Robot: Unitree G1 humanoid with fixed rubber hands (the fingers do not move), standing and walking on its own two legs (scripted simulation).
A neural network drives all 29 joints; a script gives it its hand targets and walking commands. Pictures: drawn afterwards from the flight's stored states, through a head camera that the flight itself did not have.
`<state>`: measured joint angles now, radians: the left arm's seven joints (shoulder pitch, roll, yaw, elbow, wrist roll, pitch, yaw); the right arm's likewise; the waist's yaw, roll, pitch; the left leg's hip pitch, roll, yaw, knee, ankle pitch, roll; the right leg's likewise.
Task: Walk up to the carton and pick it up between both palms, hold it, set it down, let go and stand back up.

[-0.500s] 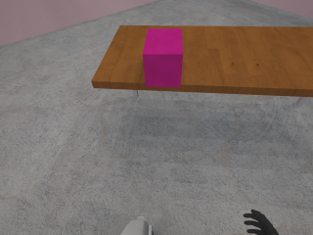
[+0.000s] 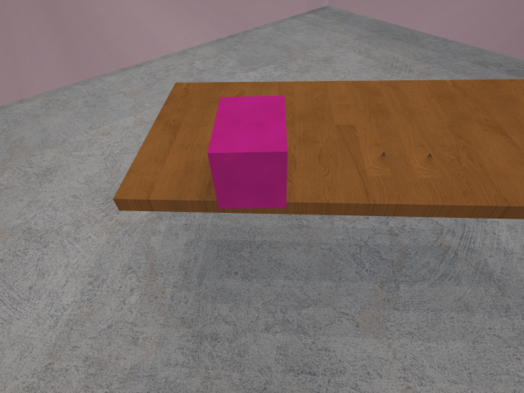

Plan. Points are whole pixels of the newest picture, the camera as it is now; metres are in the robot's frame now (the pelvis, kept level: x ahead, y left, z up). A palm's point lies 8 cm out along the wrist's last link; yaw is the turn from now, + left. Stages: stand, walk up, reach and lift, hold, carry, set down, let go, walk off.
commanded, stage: walk up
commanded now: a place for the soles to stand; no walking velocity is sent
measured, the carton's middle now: (252, 151) +0.68 +0.05 -0.01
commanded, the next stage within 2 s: none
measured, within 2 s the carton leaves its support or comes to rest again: neither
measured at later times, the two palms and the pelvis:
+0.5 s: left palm out of the picture +0.15 +0.31 -0.12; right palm (357, 287) +0.34 -0.15 -0.09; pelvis +0.19 +0.06 +0.00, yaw +3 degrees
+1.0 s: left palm (145, 261) +0.41 +0.28 -0.09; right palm (369, 298) +0.33 -0.18 -0.11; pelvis +0.27 +0.06 +0.02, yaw -3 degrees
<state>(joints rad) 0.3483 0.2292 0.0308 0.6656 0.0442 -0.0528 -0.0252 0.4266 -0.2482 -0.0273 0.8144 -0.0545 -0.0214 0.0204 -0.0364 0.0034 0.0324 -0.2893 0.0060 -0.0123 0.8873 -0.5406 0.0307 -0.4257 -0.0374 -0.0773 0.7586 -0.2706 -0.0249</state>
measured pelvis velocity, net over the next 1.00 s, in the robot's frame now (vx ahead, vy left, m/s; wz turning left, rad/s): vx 0.27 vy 0.06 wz -0.06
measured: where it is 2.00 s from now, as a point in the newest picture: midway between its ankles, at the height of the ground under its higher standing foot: outside the picture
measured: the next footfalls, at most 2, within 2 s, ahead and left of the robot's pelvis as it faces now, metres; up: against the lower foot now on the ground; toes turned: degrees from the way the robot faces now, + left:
left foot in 0.40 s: +0.31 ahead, +0.17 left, +0.00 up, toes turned +5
right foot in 0.74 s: +0.39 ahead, -0.07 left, +0.00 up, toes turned -3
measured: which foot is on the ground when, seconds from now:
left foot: up 0.00-0.38, down 0.40-1.00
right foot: down 0.00-0.40, up 0.42-0.72, down 0.74-1.00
